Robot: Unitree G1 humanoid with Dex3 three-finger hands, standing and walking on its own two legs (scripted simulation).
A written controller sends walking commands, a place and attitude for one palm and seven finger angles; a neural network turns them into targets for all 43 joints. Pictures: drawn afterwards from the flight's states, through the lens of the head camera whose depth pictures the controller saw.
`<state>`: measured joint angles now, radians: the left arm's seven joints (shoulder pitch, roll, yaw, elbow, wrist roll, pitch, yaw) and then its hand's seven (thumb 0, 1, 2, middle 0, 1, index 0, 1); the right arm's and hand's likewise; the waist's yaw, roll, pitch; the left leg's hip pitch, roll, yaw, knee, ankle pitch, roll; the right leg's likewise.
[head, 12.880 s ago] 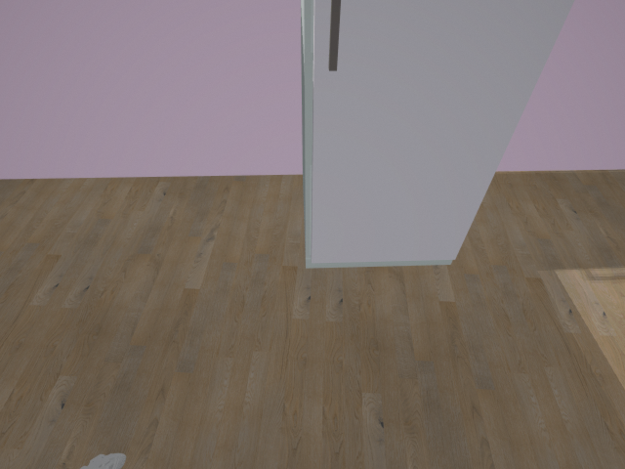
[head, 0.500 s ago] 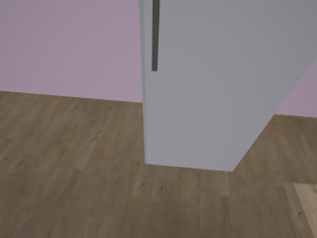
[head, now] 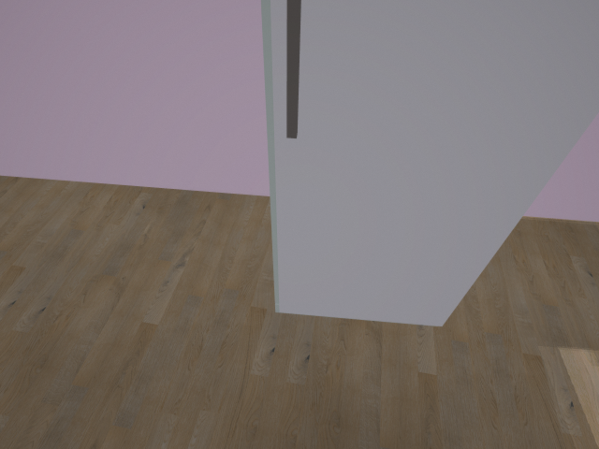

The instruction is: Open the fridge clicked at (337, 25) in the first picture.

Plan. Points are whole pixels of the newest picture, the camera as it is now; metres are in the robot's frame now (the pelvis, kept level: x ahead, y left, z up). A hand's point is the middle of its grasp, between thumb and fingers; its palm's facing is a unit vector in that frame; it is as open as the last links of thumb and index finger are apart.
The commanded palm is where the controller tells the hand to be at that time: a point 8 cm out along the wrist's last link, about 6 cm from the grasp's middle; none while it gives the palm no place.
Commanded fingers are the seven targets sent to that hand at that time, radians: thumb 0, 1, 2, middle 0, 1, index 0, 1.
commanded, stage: shuffle to correct the standing spot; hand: left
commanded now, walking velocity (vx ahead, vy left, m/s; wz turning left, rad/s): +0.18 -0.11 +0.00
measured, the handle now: (294, 34) +0.62 +0.06 +0.26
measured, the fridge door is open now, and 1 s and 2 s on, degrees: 0 0 0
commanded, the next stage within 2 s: come to a stop and stand still in 0.60 s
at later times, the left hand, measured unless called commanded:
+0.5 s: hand out of the picture +0.03 +0.14 -0.19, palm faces +0.05 -0.99 -0.10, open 7.4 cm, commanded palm none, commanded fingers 0.00 0.90 0.90 -0.20 -0.30 -0.20 -0.30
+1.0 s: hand (259, 384) +0.26 +0.09 -0.19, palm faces +0.08 -0.98 -0.17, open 7.3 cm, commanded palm none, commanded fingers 0.00 0.90 0.90 -0.20 -0.30 -0.20 -0.30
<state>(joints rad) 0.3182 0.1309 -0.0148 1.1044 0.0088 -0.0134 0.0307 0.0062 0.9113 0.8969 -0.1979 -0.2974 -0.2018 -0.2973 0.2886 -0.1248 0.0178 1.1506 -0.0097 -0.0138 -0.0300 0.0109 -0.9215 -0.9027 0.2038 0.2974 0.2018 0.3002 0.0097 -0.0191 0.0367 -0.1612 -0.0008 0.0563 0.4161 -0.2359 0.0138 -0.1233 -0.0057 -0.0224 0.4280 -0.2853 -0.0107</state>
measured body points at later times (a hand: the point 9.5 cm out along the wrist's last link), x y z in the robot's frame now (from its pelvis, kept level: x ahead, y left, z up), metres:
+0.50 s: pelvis +0.08 -0.01 -0.01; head +0.10 +0.02 +0.44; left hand +0.03 +0.19 -0.18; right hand +0.08 -0.23 -0.15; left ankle +0.04 +0.09 -0.74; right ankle +0.03 -0.12 -0.66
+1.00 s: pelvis +0.17 -0.09 -0.02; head +0.20 -0.07 +0.43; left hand +0.26 +0.14 -0.17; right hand +0.21 -0.33 -0.17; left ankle +0.18 +0.02 -0.74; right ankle +0.24 -0.20 -0.74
